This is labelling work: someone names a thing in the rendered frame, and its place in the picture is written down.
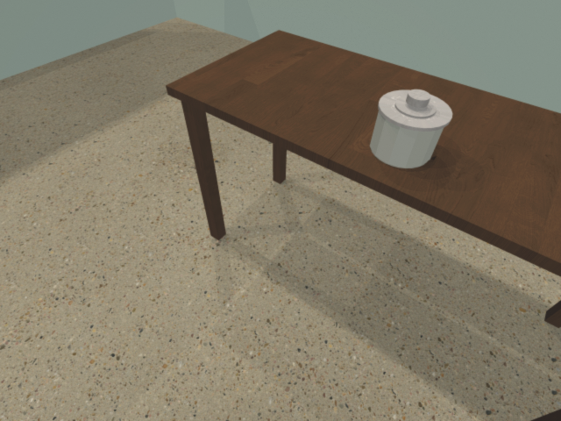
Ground pot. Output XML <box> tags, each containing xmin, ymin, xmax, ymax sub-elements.
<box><xmin>370</xmin><ymin>112</ymin><xmax>444</xmax><ymax>168</ymax></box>

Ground knob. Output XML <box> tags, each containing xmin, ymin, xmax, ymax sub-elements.
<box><xmin>406</xmin><ymin>89</ymin><xmax>431</xmax><ymax>108</ymax></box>

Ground lid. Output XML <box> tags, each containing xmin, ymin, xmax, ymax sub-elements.
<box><xmin>378</xmin><ymin>89</ymin><xmax>452</xmax><ymax>132</ymax></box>

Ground table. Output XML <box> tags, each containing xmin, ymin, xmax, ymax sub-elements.
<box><xmin>166</xmin><ymin>30</ymin><xmax>561</xmax><ymax>421</ymax></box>

